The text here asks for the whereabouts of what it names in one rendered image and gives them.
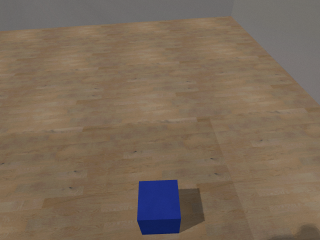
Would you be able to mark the carton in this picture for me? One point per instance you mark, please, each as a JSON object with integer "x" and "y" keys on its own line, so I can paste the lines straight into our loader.
{"x": 158, "y": 210}

